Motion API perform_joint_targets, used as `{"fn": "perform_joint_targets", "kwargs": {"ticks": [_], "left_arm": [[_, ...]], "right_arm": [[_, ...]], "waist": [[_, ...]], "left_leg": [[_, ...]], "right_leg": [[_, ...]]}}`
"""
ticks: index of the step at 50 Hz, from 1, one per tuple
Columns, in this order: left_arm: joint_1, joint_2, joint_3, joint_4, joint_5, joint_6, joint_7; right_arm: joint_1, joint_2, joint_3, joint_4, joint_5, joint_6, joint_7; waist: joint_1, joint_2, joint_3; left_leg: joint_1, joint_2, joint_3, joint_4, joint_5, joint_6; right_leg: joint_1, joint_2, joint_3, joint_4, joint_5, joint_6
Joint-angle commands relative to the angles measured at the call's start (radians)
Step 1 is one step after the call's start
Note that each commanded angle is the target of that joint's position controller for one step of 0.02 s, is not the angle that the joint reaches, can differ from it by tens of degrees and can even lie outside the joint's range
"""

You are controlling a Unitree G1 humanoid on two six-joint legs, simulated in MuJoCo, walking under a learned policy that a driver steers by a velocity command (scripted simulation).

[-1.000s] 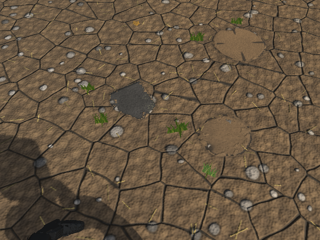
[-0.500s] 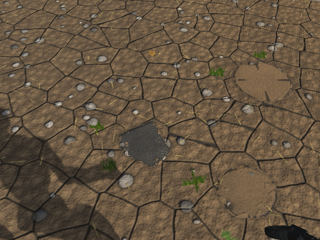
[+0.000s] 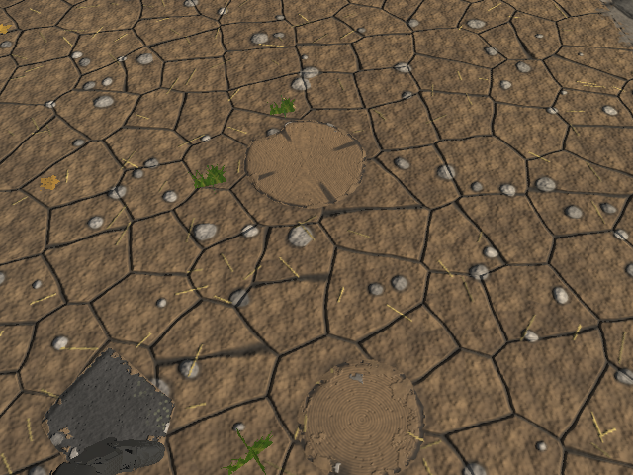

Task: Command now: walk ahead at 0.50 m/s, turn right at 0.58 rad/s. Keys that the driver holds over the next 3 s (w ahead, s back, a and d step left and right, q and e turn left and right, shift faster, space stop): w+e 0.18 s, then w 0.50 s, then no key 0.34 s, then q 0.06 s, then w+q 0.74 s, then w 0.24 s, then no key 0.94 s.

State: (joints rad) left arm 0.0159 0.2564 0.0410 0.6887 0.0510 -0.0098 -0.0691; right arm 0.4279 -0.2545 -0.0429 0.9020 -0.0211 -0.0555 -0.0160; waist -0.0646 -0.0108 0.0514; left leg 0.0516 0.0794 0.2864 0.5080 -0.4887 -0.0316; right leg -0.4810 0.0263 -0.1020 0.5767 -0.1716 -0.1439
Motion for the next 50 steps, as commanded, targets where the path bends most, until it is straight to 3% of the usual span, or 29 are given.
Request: {"fn": "perform_joint_targets", "kwargs": {"ticks": [1, 2, 3, 4, 5, 7, 10, 13, 16, 21, 24, 25, 26, 27, 28, 29, 30, 31, 33, 34, 37, 40, 42, 45, 48, 49, 50], "left_arm": [[0.349, 0.304, 0.097, 0.035, -0.002, -0.008, 0.044], [0.409, 0.298, 0.100, 0.017, -0.033, 0.005, 0.052], [0.358, 0.267, 0.092, 0.042, -0.036, 0.008, 0.061], [0.310, 0.207, 0.076, 0.047, -0.043, 0.004, 0.065], [0.265, 0.175, 0.066, 0.043, -0.043, -0.004, 0.067], [0.227, 0.141, 0.052, 0.036, -0.050, -0.020, 0.064], [0.269, 0.162, 0.057, 0.055, -0.050, -0.041, 0.058], [0.335, 0.149, 0.052, 0.081, -0.050, -0.048, 0.057], [0.401, 0.145, 0.048, 0.109, -0.051, -0.055, 0.060], [0.473, 0.158, 0.042, 0.144, -0.037, -0.057, 0.074], [0.436, 0.178, 0.042, 0.151, -0.031, -0.059, 0.085], [0.423, 0.188, 0.043, 0.154, -0.029, -0.061, 0.085], [0.411, 0.187, 0.041, 0.158, -0.030, -0.061, 0.081], [0.407, 0.154, 0.029, 0.140, -0.035, -0.067, 0.078], [0.526, 0.066, 0.013, 0.122, -0.072, -0.067, 0.072], [0.486, 0.137, 0.024, 0.136, -0.034, -0.065, 0.077], [0.413, 0.139, 0.028, 0.125, -0.027, -0.061, 0.072], [0.366, 0.122, 0.020, 0.118, -0.026, -0.062, 0.064], [0.361, 0.101, 0.015, 0.120, -0.013, -0.043, 0.052], [0.376, 0.090, 0.011, 0.131, -0.008, -0.033, 0.046], [0.343, 0.066, 0.004, 0.127, -0.010, -0.023, 0.045], [0.252, 0.037, -0.012, 0.107, -0.018, -0.024, 0.048], [0.193, 0.021, -0.022, 0.102, -0.026, -0.025, 0.049], [0.158, 0.031, -0.023, 0.110, -0.028, -0.026, 0.063], [0.199, 0.046, -0.017, 0.138, -0.022, -0.038, 0.077], [0.258, 0.051, -0.014, 0.165, -0.015, -0.049, 0.083], [0.319, 0.101, -0.003, 0.186, -0.007, -0.064, 0.090]], "right_arm": [[0.030, -0.053, -0.009, -0.150, -0.001, -0.006, 0.017], [-0.100, -0.146, -0.027, -0.179, -0.008, -0.016, 0.019], [-0.172, -0.140, -0.025, -0.202, 0.005, -0.025, 0.023], [-0.159, -0.127, -0.017, -0.192, 0.007, -0.035, 0.021], [-0.147, -0.125, -0.018, -0.179, -0.002, -0.030, 0.019], [-0.094, -0.117, -0.017, -0.167, -0.028, 0.006, 0.022], [-0.129, -0.088, -0.012, -0.182, -0.029, 0.033, 0.032], [-0.254, -0.077, -0.007, -0.215, -0.026, 0.033, 0.036], [-0.347, -0.069, -0.001, -0.236, -0.020, 0.027, 0.043], [-0.476, -0.075, 0.004, -0.278, -0.011, 0.014, 0.051], [-0.402, -0.095, -0.005, -0.263, -0.008, 0.004, 0.047], [-0.318, -0.113, -0.014, -0.234, -0.007, 0.001, 0.038], [-0.174, -0.131, -0.025, -0.189, -0.009, -0.008, 0.025], [-0.011, -0.185, -0.040, -0.160, -0.028, -0.016, 0.009], [0.072, -0.303, -0.072, -0.149, -0.043, -0.012, 0.006], [0.018, -0.229, -0.058, -0.140, -0.008, -0.001, 0.019], [-0.083, -0.169, -0.043, -0.152, 0.005, 0.001, 0.023], [-0.143, -0.116, -0.030, -0.156, 0.002, -0.002, 0.028], [-0.163, -0.081, -0.015, -0.132, 0.004, -0.013, 0.025], [-0.150, -0.083, -0.015, -0.120, 0.005, -0.022, 0.026], [-0.109, -0.103, -0.017, -0.079, 0.014, -0.043, 0.031], [-0.104, -0.095, -0.009, -0.050, 0.014, -0.037, 0.032], [-0.081, -0.096, -0.007, -0.030, 0.014, -0.031, 0.029], [-0.044, -0.099, -0.005, 0.003, 0.014, -0.018, 0.021], [-0.063, -0.099, -0.005, 0.020, 0.016, -0.006, 0.009], [-0.072, -0.097, -0.004, 0.026, 0.021, -0.004, 0.006], [-0.040, -0.086, 0.000, 0.024, 0.019, -0.007, 0.003]], "waist": [[0.127, -0.242, -0.330], [0.209, -0.097, -0.378], [0.179, -0.050, -0.221], [0.131, -0.005, -0.122], [0.087, 0.014, -0.073], [0.035, -0.001, -0.080], [0.031, -0.004, -0.066], [0.075, -0.025, -0.016], [0.117, -0.038, -0.012], [0.160, -0.041, 0.015], [0.104, -0.060, 0.009], [0.067, -0.064, -0.034], [-0.002, -0.032, -0.110], [-0.070, 0.026, -0.225], [-0.037, 0.261, -0.361], [-0.018, 0.161, -0.300], [0.022, 0.082, -0.139], [0.037, 0.033, -0.072], [0.079, 0.084, -0.020], [0.086, 0.097, -0.028], [0.102, 0.075, -0.015], [0.093, 0.095, -0.025], [0.067, 0.117, -0.043], [0.046, 0.113, -0.060], [0.070, 0.101, -0.050], [0.101, 0.067, -0.062], [0.108, -0.007, -0.119]], "left_leg": [[-0.689, -0.027, -0.073, 0.827, -0.054, 0.017], [-0.798, -0.076, -0.287, 0.928, -0.047, 0.015], [-0.858, -0.014, -0.318, 0.896, 0.075, 0.028], [-0.803, 0.022, -0.311, 0.791, 0.150, 0.031], [-0.732, 0.043, -0.314, 0.721, 0.162, 0.026], [-0.619, 0.049, -0.316, 0.654, 0.155, 0.004], [-0.633, 0.038, -0.291, 0.555, 0.218, -0.017], [-0.697, 0.043, -0.281, 0.397, 0.363, -0.020], [-0.710, 0.026, -0.276, 0.264, 0.474, -0.006], [-0.712, -0.019, -0.257, 0.122, 0.471, 0.035], [-0.551, -0.066, -0.249, 0.040, 0.370, 0.084], [-0.430, -0.103, -0.233, 0.021, 0.325, 0.102], [-0.245, -0.116, -0.226, -0.040, 0.350, 0.129], [0.004, 0.040, -0.387, -0.056, 0.274, 0.178], [0.270, 0.320, -0.866, -0.121, 0.185, 0.322], [0.188, 0.326, -1.020, -0.226, 0.160, 0.323], [0.034, 0.292, -0.853, -0.236, 0.118, 0.306], [-0.075, 0.243, -0.737, -0.269, 0.176, 0.282], [-0.196, 0.156, -0.573, -0.318, 0.309, 0.232], [-0.215, 0.141, -0.534, -0.329, 0.382, 0.232], [-0.218, 0.132, -0.418, -0.320, 0.841, 0.254], [-0.214, 0.069, -0.295, -0.284, 1.074, 0.221], [-0.199, 0.051, -0.264, -0.265, 1.101, 0.201], [-0.134, 0.076, -0.284, -0.214, 1.070, 0.189], [-0.106, 0.103, -0.328, -0.121, 1.006, 0.173], [-0.117, 0.078, -0.323, -0.042, 0.946, 0.148], [-0.172, 0.034, -0.306, 0.064, 0.779, 0.114]], "right_leg": [[0.841, -0.343, 0.649, -0.138, -0.152, -0.222], [0.840, -0.379, 0.863, -0.269, -0.111, -0.257], [0.739, -0.347, 0.677, -0.278, -0.012, -0.230], [0.583, -0.304, 0.569, -0.290, 0.117, -0.193], [0.472, -0.246, 0.487, -0.302, 0.222, -0.159], [0.356, -0.188, 0.404, -0.326, 0.330, -0.147], [0.305, -0.151, 0.365, -0.363, 0.315, -0.147], [0.326, -0.134, 0.348, -0.397, 0.286, -0.112], [0.403, -0.136, 0.334, -0.387, 0.343, -0.076], [0.533, -0.181, 0.350, -0.345, 0.430, -0.066], [0.539, -0.198, 0.337, -0.274, 0.615, -0.032], [0.532, -0.185, 0.321, -0.185, 0.758, -0.017], [0.499, -0.143, 0.278, -0.012, 0.795, 0.001], [0.342, -0.100, 0.248, 0.236, 0.568, 0.019], [0.020, 0.088, 0.153, 0.622, -0.047, 0.073], [-0.097, 0.085, 0.223, 0.702, -0.317, 0.058], [-0.127, 0.025, 0.232, 0.706, -0.240, 0.055], [-0.111, -0.015, 0.218, 0.654, -0.182, 0.056], [-0.050, -0.062, 0.186, 0.564, -0.147, 0.072], [-0.024, -0.064, 0.170, 0.551, -0.133, 0.081], [-0.045, -0.071, 0.125, 0.483, -0.091, 0.119], [-0.016, -0.067, 0.074, 0.289, 0.010, 0.142], [0.038, -0.049, 0.048, 0.170, 0.086, 0.141], [0.079, -0.032, 0.050, 0.072, 0.126, 0.128], [0.158, -0.023, 0.068, -0.050, 0.100, 0.090], [0.252, -0.022, 0.076, -0.161, 0.193, 0.074], [0.396, -0.118, 0.159, -0.169, 0.519, 0.057]]}}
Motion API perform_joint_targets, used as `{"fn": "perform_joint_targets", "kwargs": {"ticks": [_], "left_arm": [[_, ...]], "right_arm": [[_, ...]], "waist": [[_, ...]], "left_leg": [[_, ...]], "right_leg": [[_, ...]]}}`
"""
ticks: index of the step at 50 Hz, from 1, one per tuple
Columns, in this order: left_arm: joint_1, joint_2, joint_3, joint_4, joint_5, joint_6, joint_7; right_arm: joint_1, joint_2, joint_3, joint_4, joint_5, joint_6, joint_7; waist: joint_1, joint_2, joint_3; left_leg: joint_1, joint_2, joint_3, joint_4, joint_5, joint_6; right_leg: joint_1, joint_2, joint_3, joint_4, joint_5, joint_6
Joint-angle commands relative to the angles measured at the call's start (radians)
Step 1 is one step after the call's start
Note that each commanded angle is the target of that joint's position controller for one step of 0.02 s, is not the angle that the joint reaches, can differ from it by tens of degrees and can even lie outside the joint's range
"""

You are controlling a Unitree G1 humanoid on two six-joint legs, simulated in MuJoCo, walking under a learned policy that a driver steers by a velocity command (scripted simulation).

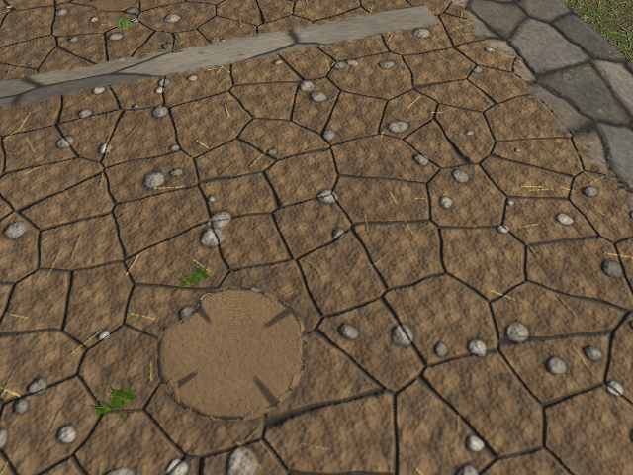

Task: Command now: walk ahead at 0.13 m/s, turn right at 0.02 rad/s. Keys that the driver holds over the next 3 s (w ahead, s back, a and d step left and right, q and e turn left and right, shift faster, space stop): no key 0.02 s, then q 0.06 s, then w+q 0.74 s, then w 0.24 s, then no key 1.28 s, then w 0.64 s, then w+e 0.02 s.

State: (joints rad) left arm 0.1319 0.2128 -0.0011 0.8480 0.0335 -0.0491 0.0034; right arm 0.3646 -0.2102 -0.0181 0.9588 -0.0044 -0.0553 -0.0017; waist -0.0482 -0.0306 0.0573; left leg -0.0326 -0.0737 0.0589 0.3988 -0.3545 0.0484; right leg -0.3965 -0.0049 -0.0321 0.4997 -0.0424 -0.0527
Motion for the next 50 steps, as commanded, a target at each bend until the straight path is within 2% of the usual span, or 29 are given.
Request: {"fn": "perform_joint_targets", "kwargs": {"ticks": [1, 2, 3, 4, 5, 7, 8, 13, 19, 21, 23, 24, 25, 26, 27, 28, 29, 30, 31, 33, 36, 42, 43, 45, 46, 47, 48, 49, 50], "left_arm": [[0.255, 0.199, 0.050, 0.034, 0.012, -0.024, 0.020], [0.255, 0.151, 0.042, 0.038, -0.020, -0.009, 0.017], [0.211, 0.134, 0.036, 0.026, -0.033, -0.002, 0.016], [0.149, 0.129, 0.034, 0.018, -0.028, 0.005, 0.023], [0.139, 0.150, 0.044, 0.020, -0.023, 0.013, 0.027], [0.098, 0.147, 0.051, 0.014, -0.019, 0.022, 0.031], [0.087, 0.144, 0.053, 0.010, -0.017, 0.020, 0.030], [0.103, 0.165, 0.075, 0.025, -0.020, -0.003, 0.033], [0.086, 0.212, 0.099, 0.016, -0.017, -0.003, 0.019], [0.074, 0.227, 0.107, 0.011, -0.014, 0.003, 0.012], [0.032, 0.221, 0.109, 0.001, -0.014, 0.015, 0.007], [0.013, 0.183, 0.101, -0.005, -0.002, 0.023, 0.003], [-0.006, 0.100, 0.078, -0.020, 0.013, 0.031, -0.008], [-0.069, 0.052, 0.060, -0.085, 0.012, 0.032, -0.010], [-0.103, 0.110, 0.068, -0.105, 0.019, 0.019, -0.020], [-0.068, 0.154, 0.079, -0.086, 0.004, 0.006, -0.032], [-0.034, 0.168, 0.082, -0.061, 0.005, -0.004, -0.035], [-0.021, 0.169, 0.084, -0.042, 0.015, -0.007, -0.036], [-0.020, 0.158, 0.082, -0.038, 0.020, -0.005, -0.037], [-0.052, 0.129, 0.075, -0.054, 0.014, 0.006, -0.035], [-0.143, 0.114, 0.066, -0.092, 0.006, 0.013, -0.032], [-0.292, 0.104, 0.046, -0.167, -0.010, 0.000, -0.041], [-0.281, 0.110, 0.046, -0.170, -0.011, -0.004, -0.040], [-0.170, 0.130, 0.053, -0.144, -0.011, -0.012, -0.032], [-0.063, 0.153, 0.065, -0.110, -0.011, -0.017, -0.022], [0.095, 0.177, 0.078, -0.061, -0.010, -0.025, -0.009], [0.252, 0.234, 0.093, -0.039, 0.009, -0.035, 0.007], [0.316, 0.346, 0.116, -0.024, 0.031, -0.031, 0.007], [0.248, 0.291, 0.111, -0.019, 0.002, -0.017, -0.003]], "right_arm": [[0.147, -0.057, -0.005, -0.029, 0.016, -0.006, -0.015], [0.181, -0.054, -0.005, 0.014, 0.030, 0.023, -0.022], [0.100, -0.105, -0.020, 0.001, 0.012, 0.043, -0.024], [0.028, -0.113, -0.028, -0.013, -0.007, 0.053, -0.023], [0.002, -0.119, -0.034, -0.021, -0.018, 0.058, -0.017], [-0.002, -0.106, -0.036, -0.014, -0.029, 0.068, -0.002], [-0.002, -0.100, -0.038, -0.013, -0.030, 0.070, 0.005], [-0.081, -0.077, -0.042, -0.053, -0.031, 0.072, 0.027], [-0.102, -0.093, -0.050, -0.088, -0.026, 0.077, 0.052], [-0.083, -0.098, -0.053, -0.092, -0.021, 0.074, 0.058], [0.011, -0.090, -0.054, -0.060, -0.021, 0.067, 0.057], [0.111, -0.107, -0.062, -0.016, -0.023, 0.060, 0.050], [0.194, -0.167, -0.076, 0.004, -0.033, 0.049, 0.034], [0.158, -0.244, -0.082, -0.036, -0.024, 0.041, 0.021], [0.087, -0.244, -0.086, -0.046, -0.020, 0.043, 0.003], [0.027, -0.225, -0.083, -0.067, -0.013, 0.037, -0.001], [0.004, -0.214, -0.083, -0.076, -0.006, 0.027, 0.001], [-0.001, -0.199, -0.081, -0.080, 0.000, 0.016, 0.001], [0.019, -0.172, -0.074, -0.071, 0.001, 0.004, 0.002], [0.075, -0.167, -0.075, -0.050, 0.006, -0.010, 0.004], [0.136, -0.166, -0.079, -0.037, 0.001, -0.012, 0.000], [0.173, -0.182, -0.085, -0.032, -0.010, -0.004, -0.011], [0.164, -0.183, -0.085, -0.032, -0.010, -0.006, -0.014], [0.113, -0.192, -0.085, -0.037, -0.009, -0.012, -0.017], [0.097, -0.205, -0.088, -0.037, -0.010, -0.016, -0.016], [0.085, -0.209, -0.088, -0.035, -0.010, -0.019, -0.011], [0.096, -0.171, -0.079, -0.050, -0.009, -0.023, -0.006], [0.228, -0.061, -0.059, -0.064, 0.024, -0.023, 0.000], [0.226, -0.134, -0.067, -0.045, -0.003, -0.020, -0.003]], "waist": [[0.050, -0.135, -0.251], [0.080, -0.166, -0.330], [0.081, -0.101, -0.252], [0.068, -0.072, -0.166], [0.059, -0.071, -0.122], [0.034, -0.081, -0.082], [0.030, -0.082, -0.077], [0.034, -0.067, -0.059], [0.032, -0.078, -0.061], [0.023, -0.072, -0.056], [-0.025, -0.023, -0.038], [-0.056, 0.065, -0.021], [-0.084, 0.292, -0.012], [-0.059, 0.328, 0.066], [-0.024, 0.217, 0.122], [0.016, 0.179, 0.103], [0.031, 0.146, 0.070], [0.035, 0.120, 0.039], [0.030, 0.108, 0.009], [0.022, 0.103, -0.014], [-0.009, 0.114, -0.006], [-0.051, 0.149, 0.021], [-0.044, 0.154, 0.019], [0.014, 0.154, -0.003], [0.058, 0.146, -0.049], [0.129, 0.102, -0.130], [0.184, 0.025, -0.242], [0.121, -0.247, -0.358], [0.093, -0.197, -0.304]], "left_leg": [[-0.204, 0.114, -0.041, 0.344, 0.156, 0.006], [-0.250, 0.033, -0.062, 0.479, -0.273, 0.000], [-0.301, 0.033, -0.097, 0.552, -0.336, -0.004], [-0.340, 0.044, -0.103, 0.595, -0.293, -0.008], [-0.378, 0.061, -0.094, 0.617, -0.238, -0.008], [-0.365, 0.096, -0.083, 0.600, -0.118, -0.015], [-0.363, 0.095, -0.067, 0.604, -0.089, -0.018], [-0.418, 0.131, -0.040, 0.494, -0.012, -0.021], [-0.309, 0.118, 0.025, 0.304, -0.016, 0.012], [-0.255, 0.108, 0.049, 0.236, -0.017, 0.032], [-0.118, 0.078, 0.075, 0.102, 0.010, 0.061], [-0.033, 0.072, 0.024, 0.016, -0.067, 0.084], [0.024, 0.257, -0.269, -0.147, -0.300, 0.134], [-0.001, 0.433, -0.744, -0.335, -0.584, 0.225], [-0.069, 0.433, -0.725, -0.375, -0.548, 0.245], [-0.078, 0.380, -0.628, -0.351, -0.404, 0.219], [-0.047, 0.325, -0.534, -0.335, -0.232, 0.192], [-0.016, 0.285, -0.464, -0.314, -0.087, 0.172], [0.010, 0.261, -0.414, -0.293, 0.037, 0.163], [0.057, 0.244, -0.376, -0.256, 0.210, 0.165], [0.083, 0.238, -0.367, -0.226, 0.335, 0.178], [0.074, 0.223, -0.363, -0.155, 0.538, 0.169], [0.071, 0.232, -0.366, -0.151, 0.575, 0.156], [0.029, 0.237, -0.349, -0.107, 0.713, 0.114], [0.029, 0.222, -0.331, -0.009, 0.862, 0.097], [0.004, 0.173, -0.283, 0.177, 0.894, 0.077], [-0.137, 0.115, -0.249, 0.443, 0.653, 0.064], [-0.434, -0.059, -0.168, 0.769, -0.034, 0.024], [-0.537, -0.030, -0.208, 0.883, -0.129, 0.043]], "right_leg": [[0.515, -0.310, 0.276, -0.007, 0.831, -0.148], [0.512, -0.401, 0.388, -0.038, 0.838, -0.274], [0.428, -0.376, 0.372, -0.103, 0.629, -0.275], [0.345, -0.342, 0.332, -0.155, 0.458, -0.248], [0.302, -0.312, 0.302, -0.217, 0.223, -0.217], [0.198, -0.257, 0.246, -0.328, -0.234, -0.161], [0.176, -0.249, 0.234, -0.360, -0.326, -0.151], [0.172, -0.273, 0.162, -0.428, -0.462, -0.148], [0.124, -0.296, 0.064, -0.425, -0.558, -0.127], [0.109, -0.307, 0.040, -0.401, -0.595, -0.112], [0.025, -0.272, -0.032, -0.291, -0.658, -0.073], [-0.047, -0.211, -0.097, -0.113, -0.676, -0.044], [-0.184, -0.100, -0.204, 0.250, -0.632, 0.001], [-0.444, 0.030, -0.099, 0.412, -0.530, 0.038], [-0.466, -0.035, 0.018, 0.464, -0.393, 0.041], [-0.424, -0.055, 0.032, 0.452, -0.282, 0.049], [-0.380, -0.060, 0.033, 0.428, -0.225, 0.059], [-0.347, -0.060, 0.026, 0.421, -0.178, 0.065], [-0.331, -0.056, 0.023, 0.423, -0.138, 0.070], [-0.348, -0.047, 0.018, 0.414, -0.106, 0.079], [-0.386, -0.043, 0.011, 0.358, -0.084, 0.098], [-0.286, -0.008, -0.006, 0.137, -0.040, 0.081], [-0.238, -0.006, -0.009, 0.105, -0.031, 0.064], [-0.042, 0.015, -0.016, 0.044, -0.042, 0.022], [0.087, 0.044, -0.029, 0.029, -0.078, 0.002], [0.268, 0.046, -0.032, -0.020, -0.065, -0.022], [0.489, -0.122, 0.148, -0.040, -0.237, -0.059], [0.709, -0.393, 0.658, -0.159, -0.400, -0.173], [0.624, -0.404, 0.851, -0.270, -0.491, -0.202]]}}
Over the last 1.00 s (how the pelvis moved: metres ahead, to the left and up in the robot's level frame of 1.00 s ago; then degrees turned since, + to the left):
0.51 -0.05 0.02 -12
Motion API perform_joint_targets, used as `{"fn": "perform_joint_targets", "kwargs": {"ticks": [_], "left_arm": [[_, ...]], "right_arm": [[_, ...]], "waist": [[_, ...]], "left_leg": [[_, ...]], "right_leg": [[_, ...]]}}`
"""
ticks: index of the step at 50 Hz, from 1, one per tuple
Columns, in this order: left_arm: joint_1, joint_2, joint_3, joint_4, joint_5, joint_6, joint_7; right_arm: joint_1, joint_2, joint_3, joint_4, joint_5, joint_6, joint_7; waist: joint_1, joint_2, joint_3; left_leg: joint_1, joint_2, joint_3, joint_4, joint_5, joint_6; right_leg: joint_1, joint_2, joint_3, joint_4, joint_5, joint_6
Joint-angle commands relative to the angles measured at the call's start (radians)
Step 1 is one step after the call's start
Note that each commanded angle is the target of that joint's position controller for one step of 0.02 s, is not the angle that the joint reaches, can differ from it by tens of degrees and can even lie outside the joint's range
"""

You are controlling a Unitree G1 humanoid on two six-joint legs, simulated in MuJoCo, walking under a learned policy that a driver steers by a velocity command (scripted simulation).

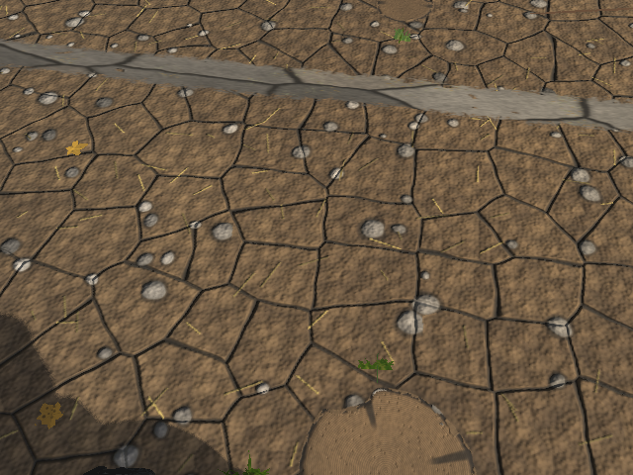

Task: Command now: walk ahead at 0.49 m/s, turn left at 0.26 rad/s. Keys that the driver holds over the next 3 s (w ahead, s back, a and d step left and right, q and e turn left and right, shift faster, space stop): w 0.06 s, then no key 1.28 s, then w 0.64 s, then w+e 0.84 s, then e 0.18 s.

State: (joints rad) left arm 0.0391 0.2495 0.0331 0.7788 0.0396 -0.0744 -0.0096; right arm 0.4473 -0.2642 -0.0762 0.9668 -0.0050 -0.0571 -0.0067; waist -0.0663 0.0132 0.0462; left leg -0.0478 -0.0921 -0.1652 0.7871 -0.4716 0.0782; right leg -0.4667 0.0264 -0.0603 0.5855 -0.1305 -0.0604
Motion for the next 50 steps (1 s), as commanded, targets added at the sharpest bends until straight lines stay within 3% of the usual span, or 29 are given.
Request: {"fn": "perform_joint_targets", "kwargs": {"ticks": [1, 2, 4, 7, 10, 12, 15, 17, 19, 20, 21, 22, 23, 24, 26, 29, 33, 35, 36, 37, 39, 43, 50], "left_arm": [[0.231, 0.169, 0.058, 0.025, -0.014, 0.008, 0.007], [0.188, 0.108, 0.043, 0.026, -0.013, 0.001, 0.003], [0.194, 0.072, 0.027, 0.059, -0.012, -0.013, 0.009], [0.267, 0.070, 0.018, 0.112, -0.024, -0.044, 0.001], [0.265, 0.084, 0.014, 0.133, -0.027, -0.038, 0.004], [0.269, 0.082, 0.008, 0.146, -0.029, -0.026, 0.006], [0.317, 0.090, 0.007, 0.178, -0.032, -0.012, 0.011], [0.319, 0.092, 0.006, 0.192, -0.033, -0.003, 0.016], [0.308, 0.087, 0.004, 0.204, -0.038, 0.006, 0.022], [0.342, 0.078, 0.001, 0.210, -0.034, 0.006, 0.024], [0.417, 0.038, -0.010, 0.204, -0.034, 0.006, 0.028], [0.517, -0.015, -0.021, 0.248, -0.062, 0.033, 0.034], [0.445, 0.043, -0.006, 0.247, -0.047, 0.057, 0.041], [0.369, 0.047, 0.001, 0.230, -0.029, 0.068, 0.038], [0.323, 0.016, -0.003, 0.235, -0.017, 0.087, 0.033], [0.360, -0.015, -0.012, 0.280, -0.022, 0.104, 0.040], [0.351, -0.028, -0.018, 0.311, -0.020, 0.113, 0.048], [0.324, 0.005, -0.019, 0.302, -0.005, 0.103, 0.047], [0.300, 0.035, -0.017, 0.296, -0.009, 0.095, 0.045], [0.284, 0.030, -0.018, 0.305, -0.020, 0.087, 0.043], [0.258, 0.008, -0.025, 0.307, -0.027, 0.067, 0.044], [0.281, 0.001, -0.026, 0.317, -0.030, 0.057, 0.050], [0.317, -0.009, -0.029, 0.335, -0.030, 0.059, 0.052]], "right_arm": [[0.050, -0.095, -0.012, -0.064, -0.013, -0.015, 0.004], [-0.037, -0.085, -0.005, -0.079, -0.019, -0.018, 0.012], [-0.078, -0.069, -0.002, -0.092, -0.033, -0.006, 0.022], [-0.069, -0.034, 0.006, -0.082, -0.034, 0.016, 0.021], [-0.161, -0.010, 0.023, -0.105, -0.030, 0.021, 0.025], [-0.238, 0.010, 0.041, -0.117, -0.021, 0.020, 0.027], [-0.286, -0.003, 0.048, -0.113, -0.016, 0.019, 0.017], [-0.288, -0.016, 0.047, -0.103, -0.019, 0.015, 0.008], [-0.226, -0.023, 0.043, -0.068, -0.029, 0.003, -0.003], [-0.177, -0.064, 0.035, -0.049, -0.037, -0.011, -0.009], [-0.113, -0.124, 0.024, -0.038, -0.043, -0.018, -0.013], [-0.096, -0.093, 0.030, -0.028, -0.015, -0.003, -0.012], [-0.115, -0.059, 0.041, -0.035, 0.003, 0.005, -0.008], [-0.168, -0.054, 0.046, -0.035, 0.002, 0.011, -0.012], [-0.250, -0.033, 0.057, -0.037, -0.008, 0.021, -0.029], [-0.278, -0.027, 0.061, -0.020, -0.015, 0.024, -0.032], [-0.294, -0.049, 0.054, 0.006, -0.001, 0.039, -0.027], [-0.265, -0.043, 0.049, 0.022, 0.003, 0.051, -0.022], [-0.244, -0.036, 0.045, 0.027, 0.008, 0.059, -0.020], [-0.243, -0.020, 0.047, 0.036, 0.008, 0.064, -0.018], [-0.202, -0.005, 0.049, 0.065, -0.002, 0.059, -0.017], [-0.184, -0.005, 0.051, 0.101, -0.004, 0.046, -0.018], [-0.161, 0.012, 0.060, 0.144, -0.003, 0.048, -0.025]], "waist": [[0.084, -0.121, -0.129], [0.088, -0.033, -0.059], [0.059, -0.081, -0.018], [0.032, -0.084, -0.045], [0.029, -0.107, -0.044], [0.050, -0.130, -0.051], [0.077, -0.127, -0.070], [0.074, -0.115, -0.055], [0.039, -0.076, -0.051], [0.032, -0.012, -0.082], [0.056, 0.102, -0.171], [0.053, 0.201, -0.289], [0.033, 0.134, -0.243], [0.045, 0.111, -0.161], [0.090, 0.078, -0.083], [0.112, 0.085, -0.093], [0.121, 0.077, -0.074], [0.100, 0.042, -0.008], [0.071, -0.001, 0.038], [0.064, -0.073, 0.070], [0.040, -0.108, 0.038], [0.049, -0.043, 0.008], [0.060, -0.018, 0.020]], "left_leg": [[-0.551, 0.050, 0.025, 0.510, 0.080, 0.018], [-0.533, 0.086, 0.035, 0.458, 0.149, 0.018], [-0.475, 0.116, 0.054, 0.377, 0.171, 0.002], [-0.441, 0.093, 0.088, 0.313, 0.149, -0.034], [-0.450, 0.100, 0.149, 0.126, 0.239, -0.058], [-0.372, 0.095, 0.198, -0.026, 0.331, -0.063], [-0.311, 0.083, 0.213, -0.133, 0.407, -0.056], [-0.279, 0.084, 0.203, -0.193, 0.397, -0.038], [-0.167, 0.081, 0.195, -0.345, 0.472, -0.012], [-0.054, 0.148, 0.130, -0.390, 0.711, 0.002], [0.121, 0.335, -0.020, -0.303, 1.184, 0.060], [0.161, 0.472, -0.163, -0.317, 1.268, 0.220], [0.096, 0.461, -0.199, -0.377, 1.081, 0.247], [0.018, 0.425, -0.173, -0.433, 0.913, 0.229], [-0.128, 0.356, -0.088, -0.511, 0.714, 0.165], [-0.188, 0.291, -0.010, -0.532, 0.583, 0.114], [-0.271, 0.251, 0.003, -0.551, 0.182, 0.062], [-0.344, 0.221, -0.004, -0.569, -0.012, -0.011], [-0.322, 0.181, 0.026, -0.569, 0.023, -0.030], [-0.223, 0.157, 0.061, -0.530, 0.125, -0.033], [-0.090, 0.157, 0.076, -0.464, 0.274, -0.026], [-0.095, 0.168, 0.071, -0.467, 0.329, -0.023], [-0.106, 0.169, 0.077, -0.469, 0.353, -0.034]], "right_leg": [[0.546, -0.402, 0.709, -0.357, -0.403, -0.183], [0.434, -0.344, 0.553, -0.362, -0.272, -0.166], [0.337, -0.268, 0.362, -0.377, 0.053, -0.134], [0.342, -0.260, 0.211, -0.331, 0.642, -0.151], [0.340, -0.218, 0.100, -0.331, 0.767, -0.135], [0.311, -0.180, 0.043, -0.327, 0.772, -0.112], [0.354, -0.191, 0.054, -0.291, 0.732, -0.098], [0.372, -0.213, 0.081, -0.249, 0.675, -0.092], [0.365, -0.198, 0.090, -0.148, 0.574, -0.061], [0.328, -0.160, 0.077, -0.058, 0.440, -0.027], [0.230, -0.106, 0.037, 0.070, 0.049, 0.001], [0.200, -0.016, 0.025, 0.216, -0.435, 0.014], [0.154, -0.006, 0.067, 0.296, -0.554, 0.020], [0.120, -0.008, 0.083, 0.330, -0.537, 0.026], [0.166, -0.042, 0.099, 0.275, -0.432, 0.046], [0.265, -0.033, 0.068, 0.148, -0.348, 0.066], [0.372, -0.030, 0.039, -0.086, -0.140, 0.056], [0.384, -0.092, 0.116, -0.209, -0.103, 0.036], [0.284, -0.119, 0.160, -0.236, -0.200, 0.020], [0.163, -0.125, 0.179, -0.275, -0.270, 0.014], [0.121, -0.133, 0.188, -0.327, -0.245, 0.026], [0.211, -0.123, 0.167, -0.306, -0.134, 0.021], [0.238, -0.121, 0.160, -0.300, -0.097, 0.011]]}}
Over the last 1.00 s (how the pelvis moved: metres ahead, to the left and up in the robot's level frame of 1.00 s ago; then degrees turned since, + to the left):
0.31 0.10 -0.01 28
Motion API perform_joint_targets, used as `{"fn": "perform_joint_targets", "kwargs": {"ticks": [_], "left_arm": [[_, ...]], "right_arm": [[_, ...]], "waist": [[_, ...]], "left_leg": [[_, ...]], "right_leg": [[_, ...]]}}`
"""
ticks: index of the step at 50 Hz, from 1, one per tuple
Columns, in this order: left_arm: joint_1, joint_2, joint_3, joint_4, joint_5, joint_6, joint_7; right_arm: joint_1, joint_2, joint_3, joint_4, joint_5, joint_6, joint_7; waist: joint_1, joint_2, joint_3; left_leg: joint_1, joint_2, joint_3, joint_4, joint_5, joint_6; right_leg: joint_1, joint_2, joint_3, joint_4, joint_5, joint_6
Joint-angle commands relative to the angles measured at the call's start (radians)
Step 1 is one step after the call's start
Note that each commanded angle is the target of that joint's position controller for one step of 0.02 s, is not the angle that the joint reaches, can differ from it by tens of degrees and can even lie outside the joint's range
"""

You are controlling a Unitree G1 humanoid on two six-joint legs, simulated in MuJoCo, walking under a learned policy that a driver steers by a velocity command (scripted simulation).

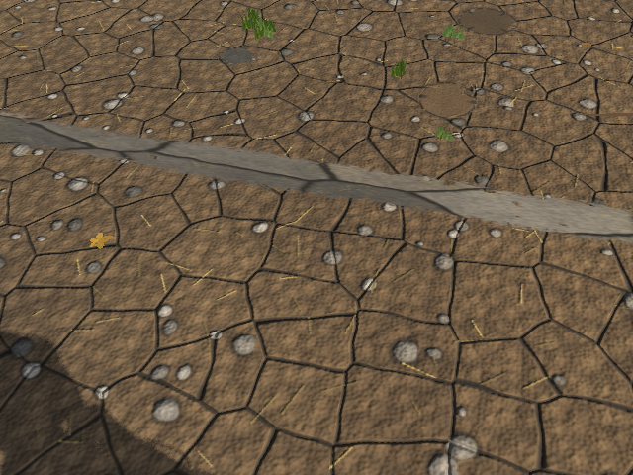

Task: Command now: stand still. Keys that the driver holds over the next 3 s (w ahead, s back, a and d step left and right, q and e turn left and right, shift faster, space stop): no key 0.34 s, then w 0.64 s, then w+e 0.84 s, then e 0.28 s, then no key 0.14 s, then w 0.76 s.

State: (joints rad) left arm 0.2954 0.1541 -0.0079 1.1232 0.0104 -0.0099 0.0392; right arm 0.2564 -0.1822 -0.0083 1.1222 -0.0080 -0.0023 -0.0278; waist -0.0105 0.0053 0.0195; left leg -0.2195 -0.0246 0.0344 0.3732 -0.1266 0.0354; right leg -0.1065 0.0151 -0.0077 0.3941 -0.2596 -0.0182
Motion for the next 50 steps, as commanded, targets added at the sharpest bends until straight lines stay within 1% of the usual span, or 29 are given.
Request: {"fn": "perform_joint_targets", "kwargs": {"ticks": [1, 17, 18, 19, 20, 21, 22, 23, 24, 25, 26, 27, 28, 29, 30, 31, 32, 33, 34, 35, 36, 37, 38, 39, 41, 43, 46, 48, 50], "left_arm": [[0.063, 0.084, 0.011, -0.007, -0.001, -0.006, 0.003], [0.099, 0.054, 0.003, 0.016, -0.001, -0.009, 0.010], [0.112, 0.052, 0.003, 0.020, 0.000, -0.009, 0.009], [0.122, 0.065, 0.010, 0.022, 0.002, -0.007, 0.009], [0.131, 0.089, 0.021, 0.020, 0.003, -0.002, 0.008], [0.139, 0.110, 0.031, 0.015, 0.004, 0.004, 0.006], [0.171, 0.124, 0.040, 0.015, 0.003, 0.008, 0.005], [0.196, 0.139, 0.049, 0.019, 0.003, 0.009, 0.005], [0.206, 0.141, 0.054, 0.020, 0.004, 0.006, 0.005], [0.213, 0.137, 0.057, 0.020, 0.010, -0.001, 0.003], [0.215, 0.140, 0.060, 0.017, 0.018, -0.011, 0.001], [0.211, 0.142, 0.064, 0.014, 0.021, -0.020, -0.002], [0.204, 0.143, 0.066, 0.010, 0.020, -0.028, -0.004], [0.194, 0.145, 0.069, 0.007, 0.017, -0.035, -0.005], [0.171, 0.147, 0.070, 0.000, 0.012, -0.039, -0.007], [0.132, 0.148, 0.071, -0.010, 0.004, -0.042, -0.009], [0.113, 0.138, 0.067, -0.020, 0.004, -0.050, -0.013], [0.084, 0.096, 0.053, -0.044, 0.007, -0.063, -0.023], [0.105, 0.042, 0.042, -0.090, 0.005, -0.069, -0.031], [0.036, 0.112, 0.060, -0.103, 0.033, -0.063, -0.037], [0.000, 0.091, 0.058, -0.114, 0.030, -0.066, -0.048], [0.004, 0.071, 0.054, -0.109, 0.019, -0.073, -0.056], [0.011, 0.068, 0.057, -0.105, 0.021, -0.072, -0.061], [0.029, 0.066, 0.058, -0.100, 0.026, -0.064, -0.064], [0.018, 0.074, 0.065, -0.107, 0.026, -0.047, -0.067], [-0.053, 0.071, 0.065, -0.135, 0.024, -0.035, -0.069], [-0.215, 0.061, 0.057, -0.200, 0.018, -0.031, -0.072], [-0.298, 0.050, 0.049, -0.234, 0.011, -0.033, -0.073], [-0.333, 0.055, 0.046, -0.251, 0.006, -0.033, -0.072]], "right_arm": [[0.034, -0.069, -0.007, -0.006, 0.000, -0.006, -0.005], [0.070, -0.041, -0.002, 0.043, 0.000, -0.003, -0.014], [0.076, -0.035, -0.001, 0.046, 0.000, -0.002, -0.014], [0.072, -0.039, -0.004, 0.044, -0.002, 0.001, -0.013], [0.067, -0.046, -0.009, 0.037, -0.004, 0.004, -0.010], [0.057, -0.046, -0.013, 0.026, -0.010, 0.006, -0.005], [0.025, -0.038, -0.014, 0.006, -0.017, 0.006, 0.001], [-0.007, -0.016, -0.010, -0.019, -0.028, 0.001, 0.008], [-0.036, -0.010, -0.009, -0.043, -0.034, -0.008, 0.015], [-0.060, -0.020, -0.014, -0.066, -0.033, -0.020, 0.020], [-0.076, -0.033, -0.019, -0.085, -0.030, -0.032, 0.025], [-0.082, -0.041, -0.024, -0.099, -0.026, -0.044, 0.031], [-0.084, -0.045, -0.028, -0.111, -0.019, -0.054, 0.036], [-0.075, -0.044, -0.031, -0.118, -0.012, -0.063, 0.040], [-0.037, -0.038, -0.034, -0.113, -0.006, -0.068, 0.043], [0.054, -0.025, -0.038, -0.087, -0.002, -0.071, 0.044], [0.183, -0.042, -0.053, -0.041, 0.000, -0.074, 0.038], [0.331, -0.113, -0.077, -0.010, -0.014, -0.081, 0.025], [0.468, -0.223, -0.102, 0.021, -0.010, -0.071, 0.021], [0.379, -0.152, -0.082, 0.009, -0.012, -0.057, 0.019], [0.257, -0.128, -0.072, -0.037, -0.016, -0.059, 0.022], [0.186, -0.113, -0.066, -0.062, -0.017, -0.066, 0.024], [0.163, -0.097, -0.057, -0.070, -0.013, -0.076, 0.022], [0.158, -0.072, -0.047, -0.067, -0.010, -0.085, 0.020], [0.213, -0.065, -0.038, -0.044, -0.007, -0.098, 0.014], [0.258, -0.071, -0.033, -0.027, -0.006, -0.103, 0.011], [0.275, -0.067, -0.023, -0.026, -0.009, -0.104, 0.012], [0.284, -0.068, -0.020, -0.024, -0.009, -0.106, 0.011], [0.292, -0.084, -0.023, -0.018, -0.009, -0.109, 0.007]], "waist": [[0.004, -0.009, 0.047], [0.003, -0.015, 0.055], [0.005, -0.017, 0.035], [0.009, -0.028, 0.046], [0.014, -0.055, 0.061], [0.023, -0.094, 0.097], [0.043, -0.122, 0.148], [0.057, -0.150, 0.197], [0.064, -0.156, 0.229], [0.066, -0.146, 0.237], [0.065, -0.132, 0.233], [0.060, -0.119, 0.221], [0.053, -0.113, 0.206], [0.042, -0.113, 0.190], [0.013, -0.109, 0.174], [-0.038, -0.098, 0.152], [-0.090, -0.051, 0.106], [-0.155, 0.121, 0.044], [-0.163, 0.371, -0.031], [-0.107, 0.177, 0.054], [-0.061, 0.068, 0.116], [-0.028, 0.021, 0.121], [-0.004, 0.012, 0.111], [0.014, 0.025, 0.097], [0.021, 0.045, 0.081], [0.016, 0.054, 0.089], [-0.004, 0.063, 0.122], [-0.019, 0.076, 0.134], [-0.019, 0.087, 0.134]], "left_leg": [[0.066, 0.102, -0.123, -0.053, 0.014, 0.009], [0.081, 0.110, -0.116, -0.031, 0.079, 0.005], [0.087, 0.099, -0.109, -0.030, 0.011, 0.006], [0.070, 0.077, -0.092, -0.007, -0.084, 0.009], [0.034, 0.043, -0.062, 0.043, -0.210, 0.019], [-0.038, 0.011, -0.031, 0.103, -0.319, 0.025], [-0.140, -0.012, -0.002, 0.178, -0.357, 0.024], [-0.221, -0.013, 0.036, 0.253, -0.334, 0.022], [-0.277, 0.020, 0.035, 0.320, -0.294, 0.026], [-0.325, 0.043, 0.023, 0.363, -0.292, 0.030], [-0.368, 0.059, 0.011, 0.388, -0.305, 0.033], [-0.384, 0.069, 0.007, 0.378, -0.307, 0.035], [-0.363, 0.069, 0.012, 0.340, -0.298, 0.036], [-0.305, 0.059, 0.026, 0.292, -0.270, 0.037], [-0.200, 0.040, 0.050, 0.224, -0.214, 0.039], [-0.021, 0.006, 0.080, 0.139, -0.155, 0.042], [0.197, -0.024, 0.068, 0.090, -0.146, 0.046], [0.371, 0.138, -0.160, -0.041, -0.282, 0.076], [0.474, 0.383, -0.622, -0.220, -0.500, 0.186], [0.359, 0.396, -0.656, -0.233, -0.552, 0.199], [0.267, 0.372, -0.555, -0.224, -0.499, 0.188], [0.209, 0.330, -0.452, -0.236, -0.359, 0.171], [0.184, 0.297, -0.373, -0.243, -0.250, 0.157], [0.176, 0.263, -0.301, -0.247, -0.150, 0.142], [0.207, 0.239, -0.219, -0.235, 0.057, 0.139], [0.225, 0.228, -0.163, -0.229, 0.201, 0.143], [0.198, 0.202, -0.101, -0.240, 0.314, 0.147], [0.181, 0.190, -0.070, -0.244, 0.371, 0.143], [0.202, 0.202, -0.043, -0.246, 0.432, 0.140]], "right_leg": [[-0.119, -0.110, 0.106, -0.108, 0.039, -0.032], [-0.090, -0.107, 0.098, -0.101, 0.122, -0.036], [-0.083, -0.100, 0.098, -0.113, 0.040, -0.040], [-0.092, -0.091, 0.103, -0.122, -0.076, -0.050], [-0.105, -0.090, 0.124, -0.130, -0.237, -0.072], [-0.118, -0.114, 0.179, -0.160, -0.398, -0.101], [-0.111, -0.165, 0.257, -0.211, -0.522, -0.136], [-0.097, -0.237, 0.338, -0.256, -0.586, -0.176], [-0.092, -0.291, 0.391, -0.282, -0.573, -0.207], [-0.069, -0.316, 0.413, -0.290, -0.516, -0.226], [-0.024, -0.322, 0.409, -0.283, -0.436, -0.234], [0.015, -0.317, 0.384, -0.267, -0.358, -0.233], [0.031, -0.302, 0.348, -0.250, -0.290, -0.223], [0.021, -0.284, 0.310, -0.229, -0.225, -0.212], [-0.026, -0.261, 0.262, -0.195, -0.167, -0.196], [-0.125, -0.224, 0.201, -0.136, -0.113, -0.172], [-0.235, -0.173, 0.139, -0.019, -0.013, -0.145], [-0.357, -0.078, 0.014, 0.271, 0.029, -0.100], [-0.558, 0.056, -0.094, 0.599, -0.258, -0.059], [-0.614, -0.011, 0.008, 0.759, -0.259, -0.079], [-0.632, -0.059, 0.033, 0.794, -0.147, -0.091], [-0.595, -0.087, 0.040, 0.771, -0.056, -0.088], [-0.561, -0.102, 0.034, 0.740, -0.013, -0.081], [-0.534, -0.109, 0.023, 0.714, 0.010, -0.067], [-0.545, -0.097, -0.010, 0.689, 0.034, -0.049], [-0.594, -0.093, -0.037, 0.647, 0.065, -0.034], [-0.602, -0.077, -0.077, 0.483, 0.134, -0.019], [-0.544, -0.054, -0.104, 0.345, 0.187, -0.024], [-0.485, -0.034, -0.128, 0.252, 0.211, -0.047]]}}
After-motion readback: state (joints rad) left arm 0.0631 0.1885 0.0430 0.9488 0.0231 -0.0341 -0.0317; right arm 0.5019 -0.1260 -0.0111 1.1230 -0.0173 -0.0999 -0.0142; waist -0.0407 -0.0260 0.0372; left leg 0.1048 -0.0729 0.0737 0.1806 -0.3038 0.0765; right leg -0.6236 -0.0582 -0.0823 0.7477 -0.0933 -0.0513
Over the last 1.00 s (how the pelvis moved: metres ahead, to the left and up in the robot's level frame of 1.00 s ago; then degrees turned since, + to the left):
0.23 -0.01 0.02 1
